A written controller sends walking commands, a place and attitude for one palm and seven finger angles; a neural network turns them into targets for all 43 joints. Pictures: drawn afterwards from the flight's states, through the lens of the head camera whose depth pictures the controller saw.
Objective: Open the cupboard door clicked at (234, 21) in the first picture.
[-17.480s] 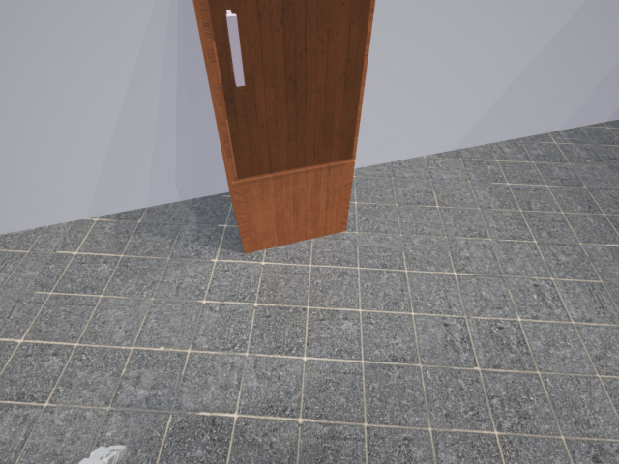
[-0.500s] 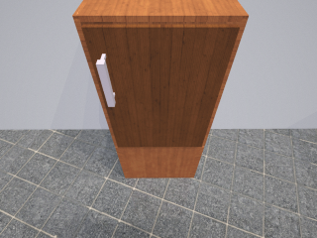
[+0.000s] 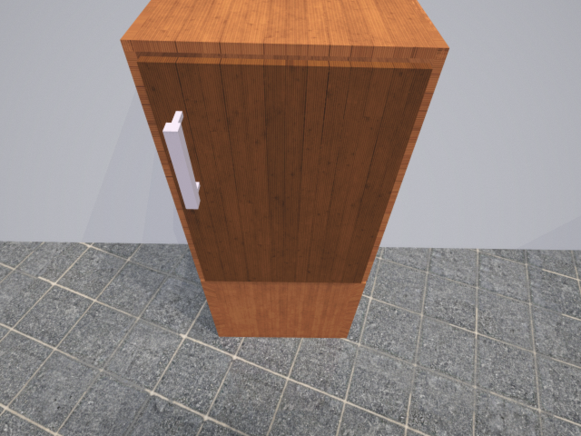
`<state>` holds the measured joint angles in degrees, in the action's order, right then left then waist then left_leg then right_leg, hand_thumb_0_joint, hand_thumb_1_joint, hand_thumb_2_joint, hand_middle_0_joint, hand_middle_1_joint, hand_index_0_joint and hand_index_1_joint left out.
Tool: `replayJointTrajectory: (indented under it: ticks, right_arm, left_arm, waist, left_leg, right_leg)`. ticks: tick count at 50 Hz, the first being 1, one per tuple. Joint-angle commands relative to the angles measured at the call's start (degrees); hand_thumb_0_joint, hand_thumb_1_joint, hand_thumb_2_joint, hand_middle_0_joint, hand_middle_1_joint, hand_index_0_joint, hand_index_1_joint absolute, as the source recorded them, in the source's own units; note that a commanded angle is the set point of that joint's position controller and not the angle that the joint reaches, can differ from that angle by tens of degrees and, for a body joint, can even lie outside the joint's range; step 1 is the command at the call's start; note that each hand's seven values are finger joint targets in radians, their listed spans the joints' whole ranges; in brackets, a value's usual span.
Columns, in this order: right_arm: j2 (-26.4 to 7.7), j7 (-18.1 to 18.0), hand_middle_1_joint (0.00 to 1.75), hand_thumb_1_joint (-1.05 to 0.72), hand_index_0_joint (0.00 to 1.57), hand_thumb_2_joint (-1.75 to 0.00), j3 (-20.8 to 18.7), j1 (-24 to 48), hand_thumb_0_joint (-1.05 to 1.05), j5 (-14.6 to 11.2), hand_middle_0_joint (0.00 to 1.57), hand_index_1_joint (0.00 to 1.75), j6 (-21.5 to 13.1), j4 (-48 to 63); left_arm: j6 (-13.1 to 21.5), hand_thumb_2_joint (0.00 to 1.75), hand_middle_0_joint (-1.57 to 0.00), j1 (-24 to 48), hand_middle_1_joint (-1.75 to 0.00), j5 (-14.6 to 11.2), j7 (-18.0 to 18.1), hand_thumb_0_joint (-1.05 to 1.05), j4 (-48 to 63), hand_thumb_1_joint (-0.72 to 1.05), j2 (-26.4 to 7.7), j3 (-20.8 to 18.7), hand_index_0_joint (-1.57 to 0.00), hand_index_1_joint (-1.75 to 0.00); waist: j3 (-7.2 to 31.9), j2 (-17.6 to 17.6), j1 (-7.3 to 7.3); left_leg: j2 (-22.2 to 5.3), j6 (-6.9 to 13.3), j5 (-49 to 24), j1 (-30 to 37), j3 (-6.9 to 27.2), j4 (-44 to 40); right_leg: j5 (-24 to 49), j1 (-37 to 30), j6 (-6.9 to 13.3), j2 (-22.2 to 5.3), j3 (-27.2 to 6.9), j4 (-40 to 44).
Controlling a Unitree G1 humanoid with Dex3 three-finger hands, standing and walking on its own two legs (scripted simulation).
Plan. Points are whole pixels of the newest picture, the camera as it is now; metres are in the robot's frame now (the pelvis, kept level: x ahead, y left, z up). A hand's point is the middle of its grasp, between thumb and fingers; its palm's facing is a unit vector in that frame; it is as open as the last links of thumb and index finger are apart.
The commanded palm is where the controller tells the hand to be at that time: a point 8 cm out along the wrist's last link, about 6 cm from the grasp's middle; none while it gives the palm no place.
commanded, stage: look again from close up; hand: left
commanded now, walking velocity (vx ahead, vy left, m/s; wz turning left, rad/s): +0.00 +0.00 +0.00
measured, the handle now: (186, 162) +0.51 +0.22 +0.08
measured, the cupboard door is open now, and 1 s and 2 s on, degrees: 0 0 0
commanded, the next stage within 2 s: raise the hand with hooked fingers in 0.06 s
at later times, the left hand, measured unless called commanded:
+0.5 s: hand (145, 404) +0.16 +0.20 -0.03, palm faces +0.09 -0.99 -0.07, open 8.2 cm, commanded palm +0.12 +0.27 -0.03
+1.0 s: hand (101, 367) +0.19 +0.25 +0.02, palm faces +0.10 -0.99 -0.04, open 11.1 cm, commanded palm +0.16 +0.30 +0.02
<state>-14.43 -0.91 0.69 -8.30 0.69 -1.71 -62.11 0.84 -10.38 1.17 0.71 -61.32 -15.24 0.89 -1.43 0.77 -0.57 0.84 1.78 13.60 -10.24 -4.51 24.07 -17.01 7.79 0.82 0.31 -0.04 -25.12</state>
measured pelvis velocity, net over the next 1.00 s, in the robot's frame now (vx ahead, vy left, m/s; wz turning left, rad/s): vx -0.05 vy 0.00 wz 0.03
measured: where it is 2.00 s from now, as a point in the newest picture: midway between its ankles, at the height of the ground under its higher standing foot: outside the picture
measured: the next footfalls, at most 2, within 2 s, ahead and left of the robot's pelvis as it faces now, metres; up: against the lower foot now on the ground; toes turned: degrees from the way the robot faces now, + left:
none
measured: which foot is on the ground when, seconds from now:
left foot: down 0.00-1.00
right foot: down 0.00-1.00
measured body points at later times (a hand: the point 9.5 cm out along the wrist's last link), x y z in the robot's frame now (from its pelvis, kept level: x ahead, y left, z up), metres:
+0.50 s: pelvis -0.04 -0.03 -0.05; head +0.00 -0.03 +0.39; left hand +0.15 +0.26 -0.02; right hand +0.16 -0.27 -0.13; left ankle -0.01 +0.10 -0.74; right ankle -0.04 -0.11 -0.74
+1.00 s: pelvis -0.05 +0.00 -0.05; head -0.01 +0.00 +0.40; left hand +0.18 +0.31 +0.02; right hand +0.10 -0.25 -0.13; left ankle -0.01 +0.10 -0.74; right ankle -0.04 -0.11 -0.74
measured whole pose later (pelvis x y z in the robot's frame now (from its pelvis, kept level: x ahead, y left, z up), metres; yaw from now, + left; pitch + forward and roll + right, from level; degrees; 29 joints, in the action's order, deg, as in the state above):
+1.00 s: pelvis -0.05 +0.00 -0.05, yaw +1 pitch +8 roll -2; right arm -14.3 -4.8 1.5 -18.5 -2.2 -14.4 -34.2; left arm 16.2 -12.5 -21.5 -21.7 -10.1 -19.0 -20.5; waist 5.2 -1.7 0.5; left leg -1.4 1.7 21.7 -38.1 -1.7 51.3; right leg -24.5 33.4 1.5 1.5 3.6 -49.5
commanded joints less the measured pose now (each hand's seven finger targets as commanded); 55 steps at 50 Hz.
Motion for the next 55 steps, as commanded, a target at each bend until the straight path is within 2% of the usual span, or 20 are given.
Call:
replayJointTrajectory:
  ticks: [1, 7, 8, 9, 10, 11, 12, 13, 15, 17, 19, 23, 26, 31, 34, 40, 43, 48, 52, 55]
  right_arm:
    - [-8.96, -0.46, 0.30, -0.90, 0.20, -0.90, -1.95, 0.13, 0.00, -0.02, 0.20, 0.30, -0.95, 2.33]
    - [-9.33, -0.49, 0.30, -0.90, 0.20, -0.90, -1.80, 0.41, 0.00, -0.01, 0.20, 0.30, -0.87, 1.80]
    - [-5.98, -0.54, 0.30, -0.90, 0.20, -0.90, -1.92, -0.23, 0.00, -0.74, 0.20, 0.30, -0.61, 5.33]
    - [-11.28, -1.95, 0.30, -0.90, 0.20, -0.90, -4.84, -5.22, 0.00, -2.65, 0.20, 0.30, -7.35, 22.47]
    - [-8.53, -4.03, 0.30, -0.90, 0.20, -0.90, -2.86, -0.61, 0.00, -1.59, 0.20, 0.30, -13.21, 22.05]
    - [-8.50, -4.47, 0.30, -0.90, 0.20, -0.90, -3.48, -0.40, 0.00, -1.74, 0.20, 0.30, -13.49, 18.73]
    - [-4.51, -3.80, 0.30, -0.90, 0.20, -0.90, -3.87, -3.36, 0.00, -2.95, 0.20, 0.30, -12.70, 18.26]
    - [-7.29, -3.00, 0.30, -0.90, 0.20, -0.90, -5.30, -2.03, 0.00, -2.25, 0.20, 0.30, -12.87, 22.86]
    - [-7.69, -3.20, 0.30, -0.90, 0.20, -0.90, -6.17, -1.37, 0.00, -1.13, 0.20, 0.30, -12.86, 24.56]
    - [-7.24, -2.42, 0.30, -0.90, 0.20, -0.90, -5.85, -1.07, 0.00, -1.22, 0.20, 0.30, -12.71, 26.50]
    - [-7.85, -1.84, 0.30, -0.90, 0.20, -0.90, -6.17, 0.64, 0.00, -1.56, 0.20, 0.30, -13.56, 28.69]
    - [-8.46, -0.85, 0.30, -0.90, 0.20, -0.90, -5.82, 1.11, 0.00, -2.67, 0.20, 0.30, -15.93, 34.85]
    - [-8.05, -2.30, 0.30, -0.90, 0.20, -0.90, -5.14, 0.17, 0.00, -2.77, 0.20, 0.30, -15.61, 37.07]
    - [-6.96, -5.02, 0.30, -0.90, 0.20, -0.90, -3.52, -1.24, 0.00, -2.71, 0.20, 0.30, -16.00, 36.32]
    - [-7.93, -6.11, 0.30, -0.90, 0.20, -0.90, -2.90, -2.50, 0.00, -3.05, 0.20, 0.30, -16.58, 34.93]
    - [-8.26, -6.38, 0.30, -0.90, 0.20, -0.90, -1.91, -2.38, 0.00, -3.69, 0.20, 0.30, -15.63, 36.75]
    - [-7.42, -5.46, 0.30, -0.90, 0.20, -0.90, -1.96, -2.38, 0.00, -3.41, 0.20, 0.30, -15.45, 37.69]
    - [-7.35, -3.77, 0.30, -0.90, 0.20, -0.90, -2.42, -4.23, 0.00, -2.73, 0.20, 0.30, -16.34, 37.35]
    - [-8.83, -3.72, 0.30, -0.90, 0.20, -0.90, -2.68, -5.39, 0.00, -2.98, 0.20, 0.30, -16.28, 36.51]
    - [-9.16, -4.41, 0.30, -0.90, 0.20, -0.90, -2.59, -5.28, 0.00, -3.37, 0.20, 0.30, -16.31, 36.49]
  left_arm:
    - [1.06, 0.90, -0.20, -0.90, -0.30, -0.19, 0.79, 0.00, 2.59, 0.90, -8.88, -2.04, -0.20, -0.30]
    - [1.00, 0.90, -0.20, -0.57, -0.30, -0.32, 0.76, 0.00, 2.46, 0.90, -9.05, -2.03, -0.20, -0.30]
    - [1.84, 0.90, -0.20, -8.20, -0.30, 0.02, 3.81, 0.00, 1.55, 0.90, -3.50, -1.49, -0.20, -0.30]
    - [13.19, 0.89, -0.20, 34.01, -0.32, -7.95, 3.53, 0.00, 81.47, 0.88, -27.27, -24.25, -0.20, -0.32]
    - [10.95, 0.88, -0.20, 1.31, -0.33, -3.95, 3.04, 0.00, 63.09, 0.85, -19.04, -18.85, -0.20, -0.33]
    - [9.68, 0.87, -0.21, -0.69, -0.34, -6.83, 5.31, 0.00, 60.83, 0.83, -15.79, -17.75, -0.21, -0.34]
    - [5.67, 0.86, -0.21, -14.14, -0.36, -8.69, 3.95, 0.00, 49.82, 0.81, 2.22, -8.60, -0.21, -0.36]
    - [7.96, 0.85, -0.21, -1.67, -0.37, -10.35, 2.35, 0.00, 59.10, 0.78, -2.66, -13.11, -0.21, -0.37]
    - [13.50, 0.83, -0.21, -10.28, -0.40, -11.93, -1.96, 0.00, 51.13, 0.74, -2.32, -15.73, -0.21, -0.40]
    - [19.74, 0.81, -0.22, -18.62, -0.43, -13.48, -7.18, 0.00, 41.91, 0.69, 0.35, -17.09, -0.22, -0.43]
    - [27.25, 0.79, -0.22, -18.71, -0.47, -16.30, -14.35, 0.00, 40.59, 0.64, 0.45, -17.69, -0.22, -0.47]
    - [36.15, 0.75, -0.22, -11.89, -0.53, -22.27, -27.82, 0.00, 47.14, 0.55, -8.73, -24.52, -0.22, -0.53]
    - [35.61, 0.72, -0.23, 0.10, -0.57, -24.79, -29.36, 0.00, 56.70, 0.48, -16.99, -29.84, -0.23, -0.57]
    - [35.01, 0.67, -0.24, 14.08, -0.64, -24.96, -25.44, 0.00, 67.89, 0.36, -12.98, -23.34, -0.24, -0.64]
    - [31.03, 0.64, -0.24, 10.81, -0.69, -23.01, -25.58, 0.00, 64.04, 0.29, -12.85, -20.20, -0.24, -0.69]
    - [17.03, 0.58, -0.25, 4.73, -0.78, -23.64, -27.45, 0.00, 54.72, 0.15, -17.44, -25.29, -0.25, -0.78]
    - [15.95, 0.55, -0.26, 2.22, -0.82, -25.34, -25.31, 0.00, 58.07, 0.08, -17.55, -29.25, -0.26, -0.82]
    - [20.41, 0.50, -0.27, 1.58, -0.90, -24.08, -21.14, 0.00, 64.42, -0.03, -13.59, -26.46, -0.27, -0.90]
    - [20.24, 0.46, -0.27, 4.76, -0.96, -22.20, -21.76, 0.00, 63.60, -0.13, -12.66, -22.97, -0.27, -0.96]
    - [18.61, 0.43, -0.28, 8.30, -1.00, -21.87, -22.60, 0.00, 64.90, -0.20, -14.90, -23.70, -0.28, -1.00]
  waist:
    - [2.65, 0.49, 0.15]
    - [2.97, 0.05, 0.10]
    - [2.15, -1.65, -0.11]
    - [28.88, -5.14, 4.20]
    - [23.97, -21.77, -0.68]
    - [22.79, -16.85, 0.44]
    - [13.56, -11.85, 3.33]
    - [7.43, -5.50, 2.84]
    - [2.90, 5.13, 1.76]
    - [2.17, 12.46, -0.19]
    - [6.67, 15.49, -1.51]
    - [19.25, 2.03, -2.42]
    - [22.72, -2.93, -1.85]
    - [17.21, -3.60, 3.10]
    - [13.09, -3.89, 4.02]
    - [13.73, -1.83, 0.00]
    - [17.37, -2.52, -2.34]
    - [18.74, -3.87, -1.44]
    - [15.29, -3.25, 1.00]
    - [16.85, -6.01, 0.81]
  left_leg:
    - [-8.09, 0.95, -15.93, 4.02, 7.28, -3.02]
    - [-8.11, 0.72, -16.03, 4.72, 7.27, -3.58]
    - [-7.90, -1.07, -21.47, 2.47, 3.04, 9.91]
    - [-0.27, -0.56, -34.53, 13.59, 5.75, 2.61]
    - [-3.29, 1.29, -45.82, 24.53, 6.09, -0.93]
    - [-4.04, -1.73, -45.09, 18.98, 6.71, 1.49]
    - [-5.29, -0.77, -41.35, 16.82, 6.02, 1.67]
    - [-4.95, -1.26, -34.89, 8.31, 7.31, 4.53]
    - [-2.12, -1.01, -17.94, -4.24, 5.25, 10.14]
    - [-0.49, -1.17, -11.73, -14.75, 4.86, 14.42]
    - [0.12, -1.59, -7.27, -22.82, 4.06, 20.69]
    - [1.31, -2.09, -1.27, -28.02, 3.20, 28.00]
    - [0.52, -0.94, 3.71, -31.10, 3.38, 31.03]
    - [-1.68, 0.64, 9.20, -28.93, 5.09, 31.68]
    - [-1.88, 0.90, 10.83, -28.84, 5.78, 29.64]
    - [-1.47, 0.43, 7.25, -27.71, 6.66, 25.00]
    - [-1.43, -0.02, 1.76, -24.05, 6.67, 22.94]
    - [-1.52, 0.00, -5.24, -16.43, 6.56, 19.67]
    - [-1.90, 0.01, -2.88, -15.65, 7.50, 18.46]
    - [-2.14, -0.29, -0.05, -13.10, 8.37, 16.29]
  right_leg:
    - [16.74, 1.64, 1.49, -6.64, -5.47, 3.72]
    - [16.92, 1.26, 1.44, -6.76, -5.59, 4.15]
    - [38.17, 2.54, -2.53, -9.75, -7.89, 3.32]
    - [43.18, -1.26, 1.86, -3.20, -0.68, -3.71]
    - [27.07, 5.99, 2.03, 0.45, 1.31, -9.69]
    - [10.49, 8.13, 1.96, -0.10, 4.09, -8.28]
    - [7.69, 14.21, 0.60, 0.27, 4.51, -6.41]
    - [8.41, 15.29, 0.44, -0.56, 4.26, -5.69]
    - [13.71, 17.87, -0.03, -0.22, 4.98, -5.38]
    - [16.01, 20.97, -0.42, -0.12, 5.04, -11.11]
    - [15.15, 25.24, -0.95, -0.36, 3.52, -17.91]
    - [8.18, 24.10, -0.61, -2.39, -3.82, -22.37]
    - [-3.67, 23.98, -1.72, -2.99, -9.37, -20.09]
    - [-19.19, 30.54, -0.90, -1.29, -9.24, -16.02]
    - [-20.59, 31.65, -0.75, -0.92, -8.25, -14.22]
    - [-16.31, 24.97, -1.11, -1.83, -6.91, -11.54]
    - [-6.44, 20.83, -1.21, -1.53, -4.66, -13.03]
    - [5.72, 21.98, -0.08, 1.63, 2.14, -17.38]
    - [3.20, 25.33, 0.05, 1.98, 3.32, -16.75]
    - [0.08, 24.86, 0.27, 1.71, 3.60, -15.49]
